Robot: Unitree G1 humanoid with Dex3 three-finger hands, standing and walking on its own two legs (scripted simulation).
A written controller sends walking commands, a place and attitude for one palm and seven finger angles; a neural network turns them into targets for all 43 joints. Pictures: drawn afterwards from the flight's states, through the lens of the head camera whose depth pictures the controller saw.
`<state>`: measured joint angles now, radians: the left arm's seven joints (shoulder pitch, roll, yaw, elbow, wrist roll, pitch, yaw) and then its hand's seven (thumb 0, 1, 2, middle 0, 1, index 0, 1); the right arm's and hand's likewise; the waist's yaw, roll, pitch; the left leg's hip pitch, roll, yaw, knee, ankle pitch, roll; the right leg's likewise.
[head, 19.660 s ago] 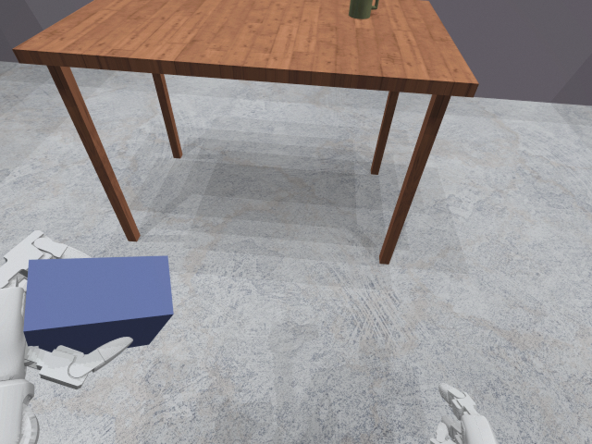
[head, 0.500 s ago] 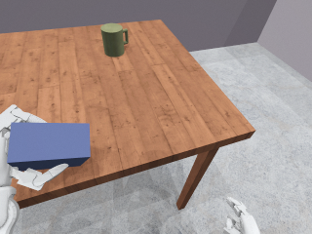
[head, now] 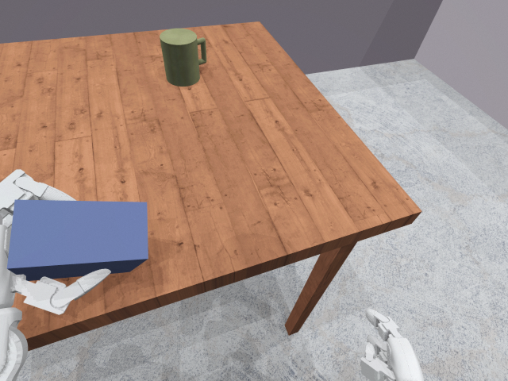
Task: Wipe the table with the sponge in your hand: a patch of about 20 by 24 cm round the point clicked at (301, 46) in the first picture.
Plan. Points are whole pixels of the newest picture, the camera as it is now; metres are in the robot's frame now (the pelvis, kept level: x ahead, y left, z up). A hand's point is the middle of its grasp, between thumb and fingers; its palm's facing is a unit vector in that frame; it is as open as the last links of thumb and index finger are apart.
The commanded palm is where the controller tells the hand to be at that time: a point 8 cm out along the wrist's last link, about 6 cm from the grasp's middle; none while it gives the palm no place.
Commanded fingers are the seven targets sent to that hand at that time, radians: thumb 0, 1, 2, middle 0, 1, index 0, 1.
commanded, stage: look again from close up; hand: left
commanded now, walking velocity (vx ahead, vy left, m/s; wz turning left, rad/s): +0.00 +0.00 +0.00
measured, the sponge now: (102, 242) +0.24 +0.21 +0.15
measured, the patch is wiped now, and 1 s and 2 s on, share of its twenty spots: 0.05 0.05 0.05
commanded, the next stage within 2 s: turn the palm down, sponge in hand in 0.14 s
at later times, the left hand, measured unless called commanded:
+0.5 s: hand (56, 230) +0.23 +0.25 +0.17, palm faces +0.35 -0.76 -0.55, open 10.5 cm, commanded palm +0.16 +0.28 +0.20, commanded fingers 0.00 0.10 1.30 -1.20 -1.60 -1.20 -1.60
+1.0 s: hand (62, 232) +0.22 +0.23 +0.20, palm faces +0.32 -0.49 -0.81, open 10.4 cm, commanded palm +0.16 +0.26 +0.24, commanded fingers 0.00 0.10 1.30 -1.20 -1.60 -1.20 -1.60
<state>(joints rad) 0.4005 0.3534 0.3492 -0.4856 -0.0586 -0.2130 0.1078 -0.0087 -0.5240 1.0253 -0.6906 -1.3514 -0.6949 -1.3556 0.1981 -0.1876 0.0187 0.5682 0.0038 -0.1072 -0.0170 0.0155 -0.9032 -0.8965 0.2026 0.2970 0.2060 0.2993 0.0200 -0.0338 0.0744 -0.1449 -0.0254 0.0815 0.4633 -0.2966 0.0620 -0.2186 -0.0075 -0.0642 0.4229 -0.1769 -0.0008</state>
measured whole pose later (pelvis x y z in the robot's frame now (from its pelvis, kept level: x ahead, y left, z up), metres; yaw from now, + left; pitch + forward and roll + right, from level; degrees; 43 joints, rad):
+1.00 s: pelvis +0.00 -0.07 -0.01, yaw +3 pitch -1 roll +1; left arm 0.22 0.68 0.37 -0.40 0.15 0.14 -0.06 -0.01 -0.53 1.03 -0.70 -1.34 -0.71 -1.34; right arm 0.15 -0.28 0.01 0.60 0.04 -0.06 -0.10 0.02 -0.90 -0.90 0.20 0.30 0.20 0.30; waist 0.09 0.08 0.02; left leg -0.23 0.01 0.01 0.58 -0.33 -0.02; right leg -0.31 0.04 -0.10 0.60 -0.28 -0.09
